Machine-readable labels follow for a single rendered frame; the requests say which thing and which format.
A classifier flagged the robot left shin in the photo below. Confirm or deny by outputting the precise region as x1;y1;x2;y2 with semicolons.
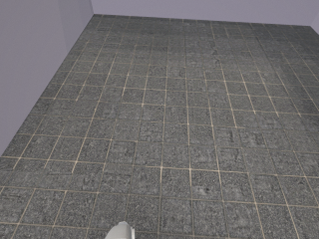
118;221;129;225

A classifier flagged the robot left thigh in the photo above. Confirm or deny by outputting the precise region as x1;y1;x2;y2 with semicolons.
105;224;136;239

